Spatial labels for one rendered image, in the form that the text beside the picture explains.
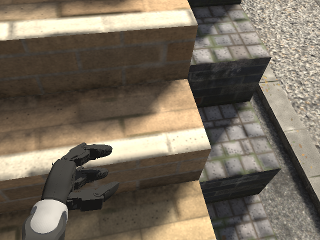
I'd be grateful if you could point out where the robot left forearm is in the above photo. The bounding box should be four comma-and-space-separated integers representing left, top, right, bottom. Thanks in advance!
22, 199, 68, 240

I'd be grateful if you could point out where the robot left hand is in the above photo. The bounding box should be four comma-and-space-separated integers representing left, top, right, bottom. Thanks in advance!
41, 142, 120, 212

